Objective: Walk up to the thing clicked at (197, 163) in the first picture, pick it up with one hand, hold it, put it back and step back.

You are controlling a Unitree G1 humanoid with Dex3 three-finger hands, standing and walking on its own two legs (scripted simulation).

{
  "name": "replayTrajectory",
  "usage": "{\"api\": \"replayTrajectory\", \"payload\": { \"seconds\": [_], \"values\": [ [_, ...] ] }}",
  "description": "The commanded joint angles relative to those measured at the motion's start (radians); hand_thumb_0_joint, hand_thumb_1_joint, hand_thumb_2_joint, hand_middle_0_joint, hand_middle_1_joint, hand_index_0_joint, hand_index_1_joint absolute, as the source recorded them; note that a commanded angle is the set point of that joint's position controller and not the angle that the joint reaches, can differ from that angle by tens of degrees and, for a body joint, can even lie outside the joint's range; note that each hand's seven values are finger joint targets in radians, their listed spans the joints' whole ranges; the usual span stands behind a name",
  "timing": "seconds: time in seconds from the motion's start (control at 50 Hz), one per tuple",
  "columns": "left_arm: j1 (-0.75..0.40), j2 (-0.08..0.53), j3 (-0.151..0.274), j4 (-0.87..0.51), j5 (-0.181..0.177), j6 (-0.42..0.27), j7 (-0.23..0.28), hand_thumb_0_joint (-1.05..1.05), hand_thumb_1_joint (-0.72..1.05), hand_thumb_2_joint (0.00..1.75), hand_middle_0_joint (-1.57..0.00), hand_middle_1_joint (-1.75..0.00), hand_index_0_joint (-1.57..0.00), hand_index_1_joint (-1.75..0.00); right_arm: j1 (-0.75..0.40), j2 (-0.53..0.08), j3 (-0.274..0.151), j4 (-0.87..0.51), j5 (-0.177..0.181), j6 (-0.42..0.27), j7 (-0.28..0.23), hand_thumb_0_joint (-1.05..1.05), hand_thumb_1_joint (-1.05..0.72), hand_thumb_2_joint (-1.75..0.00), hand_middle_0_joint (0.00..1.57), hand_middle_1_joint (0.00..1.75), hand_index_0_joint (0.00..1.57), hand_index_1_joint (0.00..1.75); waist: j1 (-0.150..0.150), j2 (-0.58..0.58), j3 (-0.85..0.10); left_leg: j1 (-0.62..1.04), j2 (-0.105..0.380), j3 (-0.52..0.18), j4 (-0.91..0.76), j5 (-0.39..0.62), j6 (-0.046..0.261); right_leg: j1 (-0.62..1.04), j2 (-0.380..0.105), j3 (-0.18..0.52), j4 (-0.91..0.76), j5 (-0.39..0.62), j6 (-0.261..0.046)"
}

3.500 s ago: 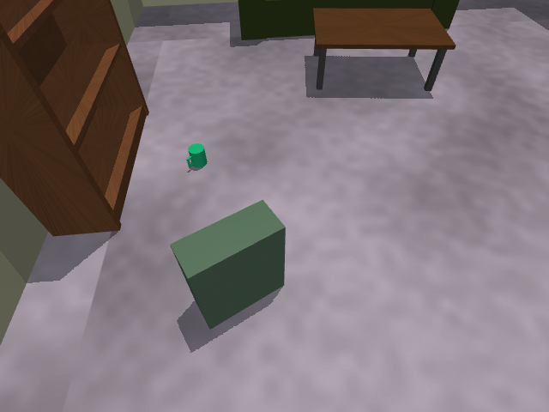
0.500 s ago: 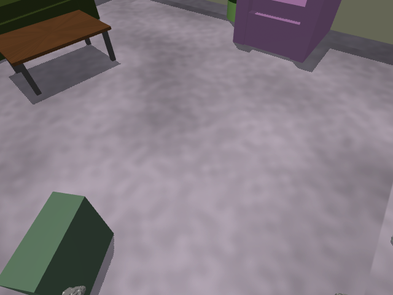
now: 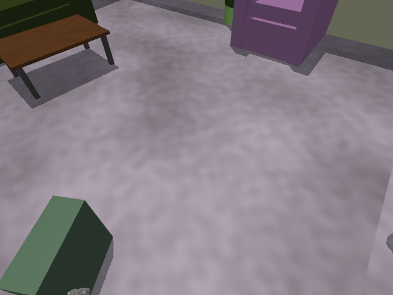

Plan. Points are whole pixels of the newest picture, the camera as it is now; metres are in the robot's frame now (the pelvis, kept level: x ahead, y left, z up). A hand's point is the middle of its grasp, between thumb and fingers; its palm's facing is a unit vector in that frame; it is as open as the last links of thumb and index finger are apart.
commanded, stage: stand
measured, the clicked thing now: out of the picture +0.67 +1.34 -0.73
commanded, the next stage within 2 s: none
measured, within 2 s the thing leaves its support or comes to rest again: neither
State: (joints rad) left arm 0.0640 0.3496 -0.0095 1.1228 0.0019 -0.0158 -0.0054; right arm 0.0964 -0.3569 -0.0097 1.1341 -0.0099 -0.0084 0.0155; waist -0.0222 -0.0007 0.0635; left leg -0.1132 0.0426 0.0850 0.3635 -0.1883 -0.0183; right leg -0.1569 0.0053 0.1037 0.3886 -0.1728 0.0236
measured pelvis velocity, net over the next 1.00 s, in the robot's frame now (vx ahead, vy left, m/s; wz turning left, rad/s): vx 0.01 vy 0.01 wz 0.02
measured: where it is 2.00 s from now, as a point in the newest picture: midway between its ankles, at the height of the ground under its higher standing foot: outside the picture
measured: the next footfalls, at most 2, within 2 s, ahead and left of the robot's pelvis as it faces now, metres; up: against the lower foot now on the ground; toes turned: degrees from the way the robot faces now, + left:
none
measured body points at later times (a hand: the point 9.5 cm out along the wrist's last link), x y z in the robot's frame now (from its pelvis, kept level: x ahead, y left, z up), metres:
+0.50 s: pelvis +0.00 +0.01 +0.00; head +0.01 +0.01 +0.45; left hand +0.06 +0.31 -0.13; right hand +0.07 -0.30 -0.13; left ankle +0.01 +0.13 -0.75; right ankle +0.03 -0.13 -0.75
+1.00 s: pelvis +0.01 +0.01 +0.00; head +0.02 +0.01 +0.45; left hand +0.08 +0.31 -0.13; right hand +0.09 -0.29 -0.13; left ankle +0.01 +0.13 -0.75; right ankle +0.03 -0.13 -0.75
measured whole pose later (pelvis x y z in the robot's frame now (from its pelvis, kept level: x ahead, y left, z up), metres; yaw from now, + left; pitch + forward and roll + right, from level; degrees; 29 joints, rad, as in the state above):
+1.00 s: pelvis +0.01 +0.01 +0.00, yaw +1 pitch -3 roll +0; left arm 0.11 0.35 -0.01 1.12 0.01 -0.01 0.00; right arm 0.09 -0.35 -0.02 1.14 -0.01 -0.01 0.02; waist -0.01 -0.01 0.06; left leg -0.11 0.02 0.07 0.34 -0.19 0.00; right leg -0.13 -0.02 0.08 0.35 -0.17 0.04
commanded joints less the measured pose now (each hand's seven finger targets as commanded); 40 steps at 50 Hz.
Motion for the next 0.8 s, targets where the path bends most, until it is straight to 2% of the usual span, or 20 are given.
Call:
{"api": "replayTrajectory", "payload": {
  "seconds": [0.0,0.12,0.16,0.18,0.26,0.32,0.36,0.42,0.46,0.54,0.64,0.66,0.74,0.78],
  "values": [
    [-0.031,0.223,0.043,-0.047,0.004,-0.02,0.012,0.0,0.9,0.9,-0.2,-0.3,-0.2,-0.3,-0.056,-0.212,-0.045,-0.052,0.0,-0.023,-0.013,0.0,-0.9,-0.9,0.2,0.3,0.2,0.3,0.008,-0.005,-0.087,0.055,0.105,-0.111,-0.093,0.014,0.032,-0.029,-0.103,0.067,-0.083,0.114,-0.043],
    [-0.034,0.222,0.042,-0.047,0.005,-0.021,0.011,0.0,0.9,0.9,-0.2,-0.3,-0.2,-0.3,-0.055,-0.204,-0.046,-0.046,-0.003,-0.021,-0.01,0.0,-0.9,-0.9,0.2,0.3,0.2,0.3,0.004,-0.004,-0.062,0.022,0.1,-0.116,-0.11,-0.052,0.031,-0.043,-0.104,0.068,-0.106,0.038,-0.039],
    [-0.022,0.216,0.04,-0.044,0.007,-0.02,0.01,0.0,0.9,0.9,-0.2,-0.3,-0.2,-0.3,-0.057,-0.209,-0.049,-0.044,-0.003,-0.019,-0.009,0.0,-0.9,-0.9,0.2,0.3,0.2,0.3,0.008,-0.004,-0.043,0.026,0.097,-0.119,-0.108,-0.089,0.032,-0.077,-0.099,0.07,-0.125,-0.022,-0.037],
    [-0.021,0.223,0.04,-0.045,0.008,-0.022,0.011,0.0,0.9,0.9,-0.2,-0.3,-0.2,-0.3,-0.055,-0.206,-0.05,-0.043,-0.001,-0.018,-0.008,0.0,-0.9,-0.9,0.2,0.3,0.2,0.3,0.006,-0.012,-0.059,0.042,0.098,-0.118,-0.098,-0.069,0.036,-0.066,-0.106,0.074,-0.124,-0.007,-0.041],
    [-0.023,0.233,0.044,-0.049,0.01,-0.021,0.011,0.0,0.9,0.9,-0.2,-0.3,-0.2,-0.3,-0.034,-0.201,-0.051,-0.04,-0.003,-0.015,-0.006,0.0,-0.9,-0.9,0.2,0.3,0.2,0.3,-0.001,-0.033,-0.035,0.029,0.089,-0.119,-0.095,-0.106,0.034,-0.105,-0.106,0.085,-0.146,-0.101,-0.04],
    [-0.013,0.22,0.042,-0.055,0.007,-0.022,0.011,0.0,0.9,0.9,-0.2,-0.3,-0.2,-0.3,-0.04,-0.209,-0.052,-0.046,-0.005,-0.021,-0.008,0.0,-0.9,-0.9,0.2,0.3,0.2,0.3,0.003,0.011,-0.08,0.027,0.1,-0.125,-0.104,-0.04,0.037,-0.043,-0.106,0.064,-0.107,0.049,-0.039],
    [0.0,0.214,0.04,-0.05,0.006,-0.021,0.01,0.0,0.9,0.9,-0.2,-0.3,-0.2,-0.3,-0.05,-0.214,-0.051,-0.045,-0.004,-0.021,-0.009,0.0,-0.9,-0.9,0.2,0.3,0.2,0.3,0.01,0.019,-0.086,0.027,0.103,-0.13,-0.105,-0.035,0.039,-0.026,-0.105,0.058,-0.095,0.071,-0.037],
    [0.011,0.217,0.038,-0.049,0.007,-0.023,0.012,0.0,0.9,0.9,-0.2,-0.3,-0.2,-0.3,-0.043,-0.211,-0.051,-0.046,0.001,-0.022,-0.01,0.0,-0.9,-0.9,0.2,0.3,0.2,0.3,0.006,-0.01,-0.107,0.063,0.103,-0.126,-0.084,0.062,0.04,-0.021,-0.109,0.048,-0.088,0.137,-0.037],
    [0.007,0.218,0.037,-0.051,0.006,-0.022,0.014,0.0,0.9,0.9,-0.2,-0.3,-0.2,-0.3,-0.034,-0.212,-0.051,-0.041,0.001,-0.02,-0.012,0.0,-0.9,-0.9,0.2,0.3,0.2,0.3,0.003,-0.014,-0.116,0.07,0.102,-0.12,-0.072,0.093,0.039,-0.012,-0.114,0.047,-0.082,0.165,-0.038],
    [0.004,0.215,0.034,-0.052,0.006,-0.016,0.016,0.0,0.9,0.9,-0.2,-0.3,-0.2,-0.3,-0.043,-0.211,-0.05,-0.04,-0.001,-0.015,-0.012,0.0,-0.9,-0.9,0.2,0.3,0.2,0.3,0.005,0.006,-0.069,0.028,0.099,-0.127,-0.09,0.013,0.037,-0.028,-0.107,0.045,-0.093,0.079,-0.037],
    [0.022,0.213,0.036,-0.054,0.007,-0.015,0.013,0.0,0.9,0.9,-0.2,-0.3,-0.2,-0.3,-0.048,-0.212,-0.049,-0.045,-0.001,-0.014,-0.011,0.0,-0.9,-0.9,0.2,0.3,0.2,0.3,0.014,0.01,-0.045,0.009,0.097,-0.133,-0.112,-0.06,0.04,-0.041,-0.106,0.046,-0.104,0.04,-0.039],
    [0.015,0.217,0.036,-0.053,0.01,-0.015,0.014,0.0,0.9,0.9,-0.2,-0.3,-0.2,-0.3,-0.046,-0.206,-0.048,-0.044,0.001,-0.014,-0.01,0.0,-0.9,-0.9,0.2,0.3,0.2,0.3,0.009,-0.011,-0.041,-0.003,0.094,-0.135,-0.106,-0.047,0.038,-0.03,-0.106,0.045,-0.105,0.03,-0.038],
    [0.02,0.213,0.036,-0.062,0.008,-0.019,0.014,0.0,0.9,0.9,-0.2,-0.3,-0.2,-0.3,-0.05,-0.212,-0.05,-0.051,0.001,-0.018,-0.01,0.0,-0.9,-0.9,0.2,0.3,0.2,0.3,0.012,0.007,-0.093,0.05,0.098,-0.124,-0.087,0.059,0.04,-0.015,-0.112,0.041,-0.091,0.13,-0.038],
    [0.015,0.214,0.038,-0.062,0.005,-0.017,0.014,0.0,0.9,0.9,-0.2,-0.3,-0.2,-0.3,-0.041,-0.209,-0.047,-0.048,0.003,-0.02,-0.012,0.0,-0.9,-0.9,0.2,0.3,0.2,0.3,0.01,0.005,-0.087,0.044,0.098,-0.125,-0.093,0.065,0.037,-0.006,-0.111,0.039,-0.086,0.137,-0.037]
  ]
}}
